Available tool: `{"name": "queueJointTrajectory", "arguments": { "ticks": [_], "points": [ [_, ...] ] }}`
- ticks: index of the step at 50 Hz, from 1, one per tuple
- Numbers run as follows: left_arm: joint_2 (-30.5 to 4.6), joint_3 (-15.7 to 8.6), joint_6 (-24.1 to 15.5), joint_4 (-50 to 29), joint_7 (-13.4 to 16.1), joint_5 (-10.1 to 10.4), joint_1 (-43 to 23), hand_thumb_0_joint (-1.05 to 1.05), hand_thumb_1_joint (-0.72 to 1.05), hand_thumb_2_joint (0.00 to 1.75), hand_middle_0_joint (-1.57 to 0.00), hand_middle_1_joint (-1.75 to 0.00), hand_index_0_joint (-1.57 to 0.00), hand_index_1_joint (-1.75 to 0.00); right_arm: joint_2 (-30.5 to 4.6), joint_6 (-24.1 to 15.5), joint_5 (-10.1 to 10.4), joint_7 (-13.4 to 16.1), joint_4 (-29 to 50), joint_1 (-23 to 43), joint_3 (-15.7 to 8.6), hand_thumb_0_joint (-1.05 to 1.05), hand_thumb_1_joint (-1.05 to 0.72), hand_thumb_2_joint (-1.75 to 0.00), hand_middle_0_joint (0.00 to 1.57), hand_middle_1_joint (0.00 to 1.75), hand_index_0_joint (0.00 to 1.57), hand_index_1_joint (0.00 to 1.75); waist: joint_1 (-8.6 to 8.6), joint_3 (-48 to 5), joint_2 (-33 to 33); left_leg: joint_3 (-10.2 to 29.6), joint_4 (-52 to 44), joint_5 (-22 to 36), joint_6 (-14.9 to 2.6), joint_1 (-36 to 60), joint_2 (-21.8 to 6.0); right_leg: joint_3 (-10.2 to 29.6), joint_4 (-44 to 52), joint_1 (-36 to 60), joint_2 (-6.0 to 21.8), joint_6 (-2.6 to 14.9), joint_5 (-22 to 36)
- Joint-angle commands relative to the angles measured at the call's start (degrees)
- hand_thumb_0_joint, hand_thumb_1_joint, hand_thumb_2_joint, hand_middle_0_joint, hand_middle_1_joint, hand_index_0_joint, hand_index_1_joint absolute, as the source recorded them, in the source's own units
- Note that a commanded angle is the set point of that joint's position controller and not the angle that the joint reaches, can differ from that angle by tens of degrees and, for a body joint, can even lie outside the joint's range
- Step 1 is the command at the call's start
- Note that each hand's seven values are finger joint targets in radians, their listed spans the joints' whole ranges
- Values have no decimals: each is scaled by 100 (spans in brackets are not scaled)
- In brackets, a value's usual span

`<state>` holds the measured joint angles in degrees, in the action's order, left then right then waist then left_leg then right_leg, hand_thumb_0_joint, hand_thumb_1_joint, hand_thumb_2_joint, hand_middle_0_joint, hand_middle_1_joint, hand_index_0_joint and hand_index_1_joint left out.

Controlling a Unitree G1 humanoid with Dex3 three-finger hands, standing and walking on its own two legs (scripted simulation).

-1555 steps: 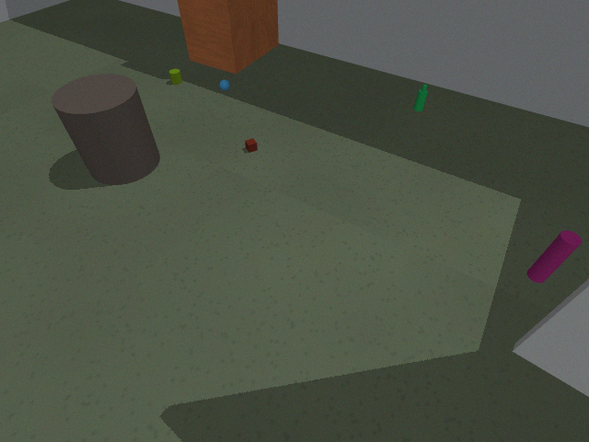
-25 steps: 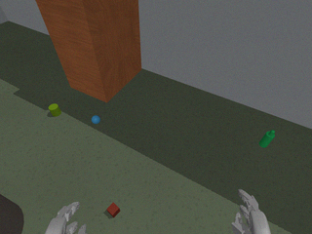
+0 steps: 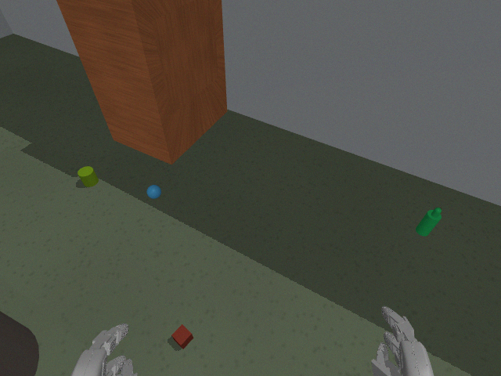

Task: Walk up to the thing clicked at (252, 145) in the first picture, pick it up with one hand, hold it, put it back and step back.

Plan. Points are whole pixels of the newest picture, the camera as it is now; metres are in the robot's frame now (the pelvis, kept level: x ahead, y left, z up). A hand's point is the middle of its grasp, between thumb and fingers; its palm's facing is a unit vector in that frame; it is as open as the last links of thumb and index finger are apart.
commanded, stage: home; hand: left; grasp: from above
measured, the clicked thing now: (182, 336) +0.41 +0.23 -0.69
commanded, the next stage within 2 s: stand in 0.44 s
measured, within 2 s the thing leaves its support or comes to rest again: neither
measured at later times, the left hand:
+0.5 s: hand out of the picture +0.16 +0.18 -0.05, palm faces +0.05 -0.98 -0.21, open 7.4 cm
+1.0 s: hand out of the picture +0.06 +0.24 -0.11, palm faces +0.02 -0.95 -0.32, open 7.4 cm
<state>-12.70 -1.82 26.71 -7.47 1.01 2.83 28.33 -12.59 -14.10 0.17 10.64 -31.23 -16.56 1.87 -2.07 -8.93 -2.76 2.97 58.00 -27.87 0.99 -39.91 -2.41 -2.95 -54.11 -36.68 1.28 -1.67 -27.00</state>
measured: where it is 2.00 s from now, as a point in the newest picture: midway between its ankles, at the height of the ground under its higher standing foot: outside the picture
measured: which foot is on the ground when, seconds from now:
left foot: down 0.00-1.00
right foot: down 0.00-1.00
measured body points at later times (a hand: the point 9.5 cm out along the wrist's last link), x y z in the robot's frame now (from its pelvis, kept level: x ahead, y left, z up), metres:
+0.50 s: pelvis +0.00 +0.00 +0.00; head +0.02 +0.00 +0.45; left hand +0.16 +0.23 -0.03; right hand +0.16 -0.24 -0.06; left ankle +0.01 +0.12 -0.68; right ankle +0.00 -0.14 -0.68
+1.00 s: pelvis +0.00 +0.01 +0.04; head +0.01 +0.02 +0.49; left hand +0.06 +0.29 -0.09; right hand +0.09 -0.27 -0.08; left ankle +0.01 +0.13 -0.68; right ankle +0.00 -0.14 -0.68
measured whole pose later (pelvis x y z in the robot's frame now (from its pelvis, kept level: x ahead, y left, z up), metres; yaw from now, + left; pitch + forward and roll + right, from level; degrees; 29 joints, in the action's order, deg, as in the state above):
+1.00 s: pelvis +0.00 +0.01 +0.04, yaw +0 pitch -2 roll -1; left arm -16.2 -2.3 1.6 51.9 1.9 -2.4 14.0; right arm -16.7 -0.5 -2.8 0.9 -55.0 -10.6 -2.4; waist 1.2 2.8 0.0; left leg 0.1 37.4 -19.2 -0.3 -16.7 -0.5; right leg -1.0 -35.4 -15.0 3.1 -2.7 -18.9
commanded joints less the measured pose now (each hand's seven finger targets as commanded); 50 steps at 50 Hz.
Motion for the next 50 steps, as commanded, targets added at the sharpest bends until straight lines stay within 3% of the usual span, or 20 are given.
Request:
{"name": "queueJointTrajectory", "arguments": {
  "ticks": [1,3,8,14,17,18,21,25,26,27,28,29,30,31,32,33,35,38,40,50],
  "points": [
    [-571,-280,-327,-1113,44,-23,-64,0,90,90,-20,-30,-20,-30,-661,-319,19,84,889,389,-315,0,-90,-90,20,30,20,30,-3,-396,103,-76,-971,1061,-162,581,199,-128,888,174,-241,145,903],
    [-557,-320,-314,-1089,64,-18,-6,0,90,90,-20,-30,-20,-30,-669,-319,14,92,895,362,-329,0,-90,-90,20,30,20,30,-8,-557,51,-84,-930,1277,-152,658,197,-120,829,246,-239,149,1104],
    [-719,-407,-348,-1287,65,-38,-238,0,90,90,-20,-30,-20,-30,-686,-301,13,77,895,363,-337,0,-90,-90,20,30,20,30,18,-438,-65,-66,-997,942,-146,533,194,-119,860,109,-246,157,797],
    [-582,-310,-321,-1098,65,-20,-47,0,90,90,-20,-30,-20,-30,-687,-314,19,84,921,396,-325,0,-90,-90,20,30,20,30,-13,-348,-33,-58,-1012,931,-145,520,188,-131,855,105,-249,151,796],
    [-568,-343,-301,-1109,63,-4,46,0,90,90,-20,-30,-20,-30,-688,-310,26,79,936,374,-334,0,-90,-90,20,30,20,30,11,-552,-31,-51,-965,1180,-137,638,178,-132,804,194,-253,162,990],
    [-713,-380,-330,-1367,71,-25,-162,0,90,90,-20,-30,-20,-30,-679,-292,25,84,935,359,-346,0,-90,-90,20,30,20,30,-1,-572,-63,-81,-922,1210,-143,617,193,-117,813,164,-247,153,1033],
    [-571,-297,-287,-1057,68,-23,14,0,90,90,-20,-30,-20,-30,-673,-297,18,85,914,357,-332,0,-90,-90,20,30,20,30,-33,-510,124,-99,-848,1341,-167,585,207,-107,836,211,-235,128,1196],
    [-709,-403,-312,-1341,81,-35,-219,0,90,90,-20,-30,-20,-30,-672,-292,26,94,942,382,-341,0,-90,-90,20,30,20,30,11,-442,-43,-99,-917,1101,-153,540,204,-101,873,146,-226,145,957],
    [-648,-361,-310,-1153,73,-31,-108,0,90,90,-20,-30,-20,-30,-681,-285,21,83,932,379,-339,0,-90,-90,20,30,20,30,-23,-466,40,-84,-935,1082,-157,572,201,-117,873,155,-244,138,935],
    [-1122,-315,-1559,858,291,-658,-1790,0,90,90,-20,-30,-20,-30,-1339,332,-684,-259,-487,711,-538,0,-90,-90,20,30,20,30,389,874,247,223,-1455,2316,-419,814,-123,238,924,1076,160,353,1056],
    [-1217,-447,-1943,1825,255,-674,-1119,0,90,90,-20,-30,-20,-30,-1446,587,-681,-466,-505,800,-653,0,-90,-90,20,30,20,30,462,428,599,12,-1388,2281,-479,1106,-51,621,1192,1247,238,531,1085],
    [-1297,-432,-2141,2138,224,-726,-1031,0,90,90,-20,-30,-20,-30,-1424,706,-674,-589,-469,786,-663,0,-90,-90,20,30,20,30,374,330,812,-71,-1321,2152,-483,1234,30,770,1316,1272,311,618,1170],
    [-1283,-392,-2255,2311,177,-717,-1229,0,90,90,-20,-30,-20,-30,-1406,794,-683,-654,-464,622,-644,0,-90,-90,20,30,20,30,219,401,576,12,-1456,1871,-459,1218,48,738,1318,1147,242,628,1072],
    [-1262,-331,-2356,2534,140,-684,-1355,0,90,90,-20,-30,-20,-30,-1307,828,-570,-755,-553,685,-592,0,-90,-90,20,30,20,30,270,212,222,89,-1599,1798,-485,1510,45,721,1228,1411,286,549,1331],
    [-1282,-322,-2419,2738,124,-663,-1492,0,90,90,-20,-30,-20,-30,-1226,848,-411,-856,-712,606,-583,0,-90,-90,20,30,20,30,290,119,182,76,-1738,1710,-480,1641,48,646,1198,1619,344,480,1353],
    [-1240,-346,-2429,2950,112,-627,-1409,0,90,90,-20,-30,-20,-30,-1273,878,-367,-909,-797,745,-639,0,-90,-90,20,30,20,30,400,115,373,29,-1741,1769,-449,1825,44,660,1283,1548,347,463,1356],
    [-1201,-348,-2477,3423,121,-555,-1492,0,90,90,-20,-30,-20,-30,-1280,930,-297,-957,-927,829,-678,0,-90,-90,20,30,20,30,427,58,379,116,-1823,1916,-429,1948,7,622,1466,1621,348,395,1436],
    [-1211,-325,-2595,4051,144,-582,-1660,0,90,90,-20,-30,-20,-30,-1250,1040,-317,-983,-1190,953,-702,0,-90,-90,20,30,20,30,386,248,295,170,-2082,1539,-436,2045,-59,578,1762,1704,379,341,1260],
    [-1239,-333,-2680,4382,149,-573,-1721,0,90,90,-20,-30,-20,-30,-1283,1079,-314,-975,-1358,871,-712,0,-90,-90,20,30,20,30,325,283,215,184,-2202,1798,-437,2197,-93,549,1867,1881,383,313,1590],
    [-1269,-259,-2763,5765,154,-480,-1640,0,90,90,-20,-30,-20,-30,-1436,1211,-246,-889,-2103,858,-669,0,-90,-90,20,30,20,30,313,827,29,415,-3310,1819,-363,2646,-299,507,2744,2467,392,265,1777]
  ]
}}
